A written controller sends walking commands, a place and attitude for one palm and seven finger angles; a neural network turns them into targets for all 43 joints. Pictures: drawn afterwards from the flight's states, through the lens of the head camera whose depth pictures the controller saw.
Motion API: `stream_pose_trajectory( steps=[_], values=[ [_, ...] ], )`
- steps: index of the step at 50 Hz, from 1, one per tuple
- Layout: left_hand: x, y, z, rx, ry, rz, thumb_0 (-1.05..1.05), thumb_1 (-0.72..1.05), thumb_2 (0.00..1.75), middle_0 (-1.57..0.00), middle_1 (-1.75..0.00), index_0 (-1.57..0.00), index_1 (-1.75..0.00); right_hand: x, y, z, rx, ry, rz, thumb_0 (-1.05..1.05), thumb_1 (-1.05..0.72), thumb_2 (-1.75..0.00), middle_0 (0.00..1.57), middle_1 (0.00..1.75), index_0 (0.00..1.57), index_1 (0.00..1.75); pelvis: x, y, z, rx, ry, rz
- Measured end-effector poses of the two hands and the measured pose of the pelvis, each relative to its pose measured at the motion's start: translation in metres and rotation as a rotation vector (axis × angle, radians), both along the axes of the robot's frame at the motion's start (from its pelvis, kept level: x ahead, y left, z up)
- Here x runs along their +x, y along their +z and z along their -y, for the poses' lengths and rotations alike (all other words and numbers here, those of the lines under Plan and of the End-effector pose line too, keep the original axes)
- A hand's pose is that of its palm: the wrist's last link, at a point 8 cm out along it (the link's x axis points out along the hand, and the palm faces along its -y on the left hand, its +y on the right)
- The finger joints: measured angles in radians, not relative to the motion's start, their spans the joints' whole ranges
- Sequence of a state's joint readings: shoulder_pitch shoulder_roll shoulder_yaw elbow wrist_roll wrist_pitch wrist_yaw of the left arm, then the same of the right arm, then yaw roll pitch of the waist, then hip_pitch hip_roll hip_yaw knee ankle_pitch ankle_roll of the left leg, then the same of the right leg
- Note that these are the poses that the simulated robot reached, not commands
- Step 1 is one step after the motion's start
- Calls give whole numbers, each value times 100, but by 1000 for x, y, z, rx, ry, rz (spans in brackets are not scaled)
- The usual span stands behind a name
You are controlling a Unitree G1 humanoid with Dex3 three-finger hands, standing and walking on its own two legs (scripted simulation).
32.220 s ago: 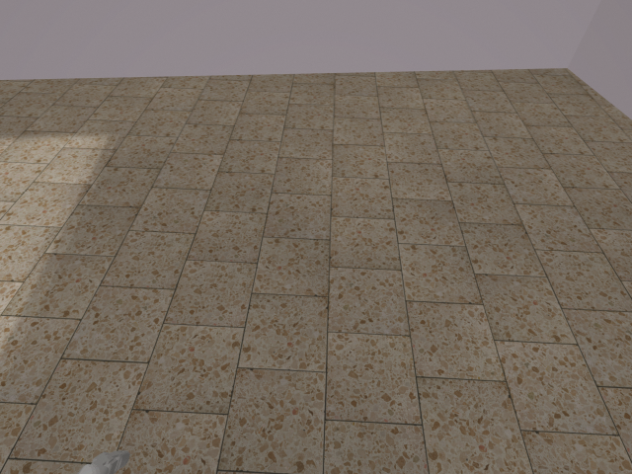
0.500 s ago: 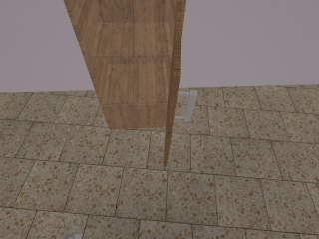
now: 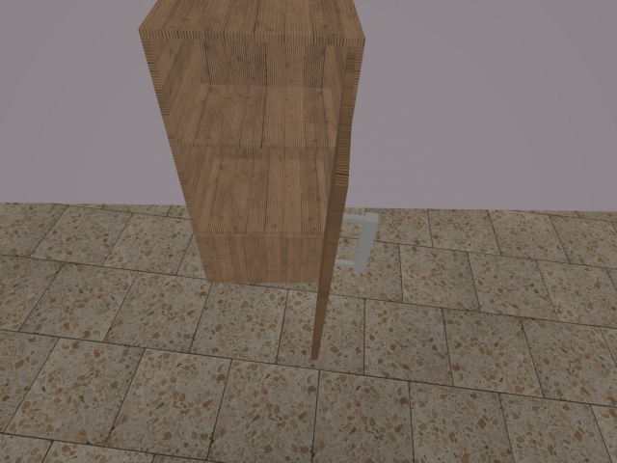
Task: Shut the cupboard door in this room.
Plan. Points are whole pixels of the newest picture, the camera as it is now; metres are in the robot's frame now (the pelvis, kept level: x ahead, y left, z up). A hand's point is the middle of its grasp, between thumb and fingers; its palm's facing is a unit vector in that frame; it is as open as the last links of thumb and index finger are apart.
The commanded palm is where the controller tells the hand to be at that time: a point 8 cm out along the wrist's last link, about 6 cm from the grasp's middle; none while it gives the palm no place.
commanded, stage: stand and wait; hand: left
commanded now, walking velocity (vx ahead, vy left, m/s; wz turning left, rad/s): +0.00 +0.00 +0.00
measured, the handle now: (353, 243) +0.48 -0.05 -0.03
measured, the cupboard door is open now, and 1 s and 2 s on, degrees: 82 82 82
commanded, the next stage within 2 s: look at it before walking up in 0.22 s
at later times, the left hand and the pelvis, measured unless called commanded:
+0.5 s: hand out of the picture -0.02 +0.16 -0.18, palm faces +0.02 -0.99 -0.16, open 7.3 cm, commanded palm none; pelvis +0.00 +0.01 +0.00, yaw +0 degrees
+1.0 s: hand out of the picture -0.02 +0.18 -0.18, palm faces +0.02 -0.99 -0.17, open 7.3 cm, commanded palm none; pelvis -0.01 +0.01 +0.00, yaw -1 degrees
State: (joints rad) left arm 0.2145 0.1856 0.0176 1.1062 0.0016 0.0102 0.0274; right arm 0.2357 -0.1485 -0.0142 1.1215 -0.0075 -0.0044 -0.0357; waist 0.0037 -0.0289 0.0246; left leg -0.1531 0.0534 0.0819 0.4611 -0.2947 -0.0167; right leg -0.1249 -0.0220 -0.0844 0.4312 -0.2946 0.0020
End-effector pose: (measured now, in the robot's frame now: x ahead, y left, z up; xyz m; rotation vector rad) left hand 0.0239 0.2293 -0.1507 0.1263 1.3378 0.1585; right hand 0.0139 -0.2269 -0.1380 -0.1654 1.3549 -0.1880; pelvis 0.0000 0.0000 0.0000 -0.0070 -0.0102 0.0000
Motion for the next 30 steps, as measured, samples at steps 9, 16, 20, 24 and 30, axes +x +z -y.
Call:
stream_pose_trajectory(
  steps=[9,16,20,24,30],
  values=[
    [-37,5,2,-2,2,-107,0,91,89,-20,-30,-20,-29,-4,-3,-8,18,-4,-16,0,-94,-90,20,29,20,30,2,3,-7,7,-7,9],
    [-45,4,9,-17,2,-122,0,91,89,-20,-30,-20,-29,-21,-3,-15,34,-13,-56,0,-93,-90,20,29,20,30,0,4,-7,9,-7,15],
    [-44,3,13,-27,-2,-115,0,91,89,-20,-30,-20,-29,-30,-3,-20,45,-21,-74,0,-92,-90,20,29,20,30,-2,4,-7,9,-6,16],
    [-44,2,15,-28,-7,-113,0,91,89,-20,-30,-20,-29,-38,-4,-24,55,-30,-87,0,-92,-90,20,29,20,30,-4,4,-7,8,-7,16],
    [-45,3,13,-25,-6,-109,0,92,89,-20,-30,-20,-29,-45,-4,-30,66,-38,-97,0,-91,-90,20,29,20,30,-5,4,-7,7,-5,15]
  ],
)
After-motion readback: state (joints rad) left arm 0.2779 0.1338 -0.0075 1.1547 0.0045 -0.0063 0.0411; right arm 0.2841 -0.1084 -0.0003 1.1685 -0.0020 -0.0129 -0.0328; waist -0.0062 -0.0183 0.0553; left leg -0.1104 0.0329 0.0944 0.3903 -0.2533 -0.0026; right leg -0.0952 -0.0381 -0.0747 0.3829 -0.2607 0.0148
